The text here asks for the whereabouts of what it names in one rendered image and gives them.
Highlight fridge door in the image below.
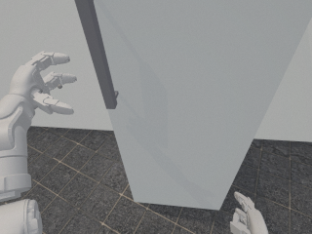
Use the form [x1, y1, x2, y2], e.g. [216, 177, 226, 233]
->
[94, 0, 312, 211]

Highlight robot left forearm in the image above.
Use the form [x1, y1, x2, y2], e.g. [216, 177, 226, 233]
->
[0, 94, 35, 202]

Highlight handle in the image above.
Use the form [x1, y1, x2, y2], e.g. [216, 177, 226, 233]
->
[74, 0, 119, 109]

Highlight left robot hand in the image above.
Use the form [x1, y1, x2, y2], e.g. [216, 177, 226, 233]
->
[8, 51, 77, 115]

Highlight right robot hand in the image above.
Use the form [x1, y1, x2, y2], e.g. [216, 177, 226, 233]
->
[230, 191, 269, 234]

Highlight robot left upper arm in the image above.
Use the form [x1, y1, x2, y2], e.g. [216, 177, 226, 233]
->
[0, 199, 43, 234]

